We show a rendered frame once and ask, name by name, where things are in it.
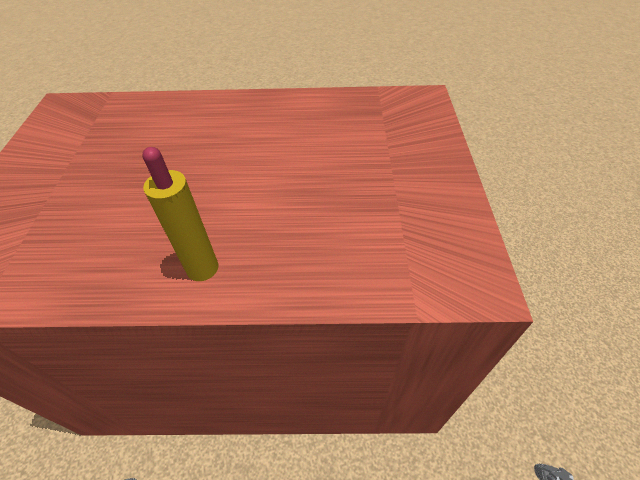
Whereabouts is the bottle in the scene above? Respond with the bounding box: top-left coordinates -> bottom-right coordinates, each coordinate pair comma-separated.
142,147 -> 218,281

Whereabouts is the right robot hand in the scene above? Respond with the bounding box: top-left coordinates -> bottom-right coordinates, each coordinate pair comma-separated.
534,464 -> 574,480

